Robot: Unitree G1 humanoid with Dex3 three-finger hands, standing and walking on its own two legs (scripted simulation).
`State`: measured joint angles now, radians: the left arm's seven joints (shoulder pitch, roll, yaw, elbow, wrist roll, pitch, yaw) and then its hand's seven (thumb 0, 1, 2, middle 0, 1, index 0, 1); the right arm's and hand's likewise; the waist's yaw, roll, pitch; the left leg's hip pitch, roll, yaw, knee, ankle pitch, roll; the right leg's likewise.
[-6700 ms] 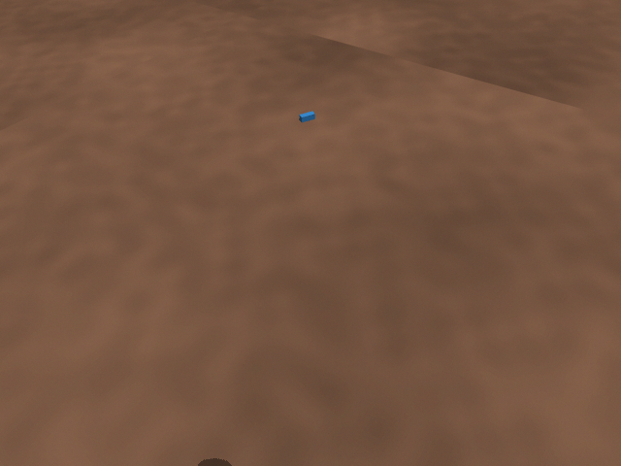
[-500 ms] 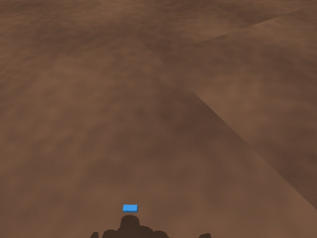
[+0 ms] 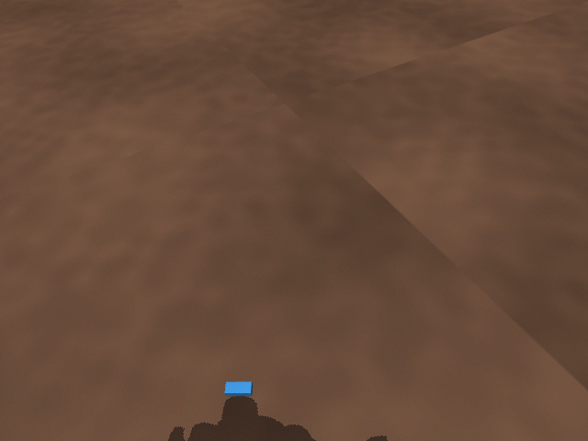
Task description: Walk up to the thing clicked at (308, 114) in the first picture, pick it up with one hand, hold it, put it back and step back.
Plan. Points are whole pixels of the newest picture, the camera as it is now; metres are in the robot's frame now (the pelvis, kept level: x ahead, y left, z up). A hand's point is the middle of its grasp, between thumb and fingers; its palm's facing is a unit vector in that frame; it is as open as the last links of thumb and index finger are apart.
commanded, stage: stand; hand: left
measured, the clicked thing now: (238, 389) +0.41 +0.25 -0.77
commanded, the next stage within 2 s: none
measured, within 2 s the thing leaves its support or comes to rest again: neither
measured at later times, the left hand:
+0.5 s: hand out of the picture +0.08 +0.24 -0.15, palm faces -0.01 -0.94 -0.34, open 7.4 cm
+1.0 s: hand out of the picture +0.08 +0.24 -0.15, palm faces -0.01 -0.94 -0.34, open 7.4 cm
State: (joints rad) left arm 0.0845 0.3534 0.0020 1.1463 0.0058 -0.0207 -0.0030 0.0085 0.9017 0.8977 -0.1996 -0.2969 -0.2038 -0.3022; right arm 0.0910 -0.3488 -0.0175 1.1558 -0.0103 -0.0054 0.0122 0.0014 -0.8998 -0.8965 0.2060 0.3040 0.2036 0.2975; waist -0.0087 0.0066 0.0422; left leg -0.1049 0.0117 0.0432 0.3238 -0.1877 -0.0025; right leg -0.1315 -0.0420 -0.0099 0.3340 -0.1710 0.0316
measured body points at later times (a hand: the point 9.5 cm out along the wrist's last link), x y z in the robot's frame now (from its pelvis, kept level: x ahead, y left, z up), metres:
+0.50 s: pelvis +0.00 -0.01 +0.00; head +0.01 -0.01 +0.45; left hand +0.08 +0.29 -0.13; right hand +0.09 -0.31 -0.13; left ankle -0.01 +0.12 -0.75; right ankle +0.01 -0.14 -0.75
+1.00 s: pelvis +0.00 -0.01 +0.00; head +0.01 -0.01 +0.45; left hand +0.08 +0.29 -0.13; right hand +0.09 -0.31 -0.13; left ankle -0.01 +0.12 -0.75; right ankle +0.01 -0.14 -0.75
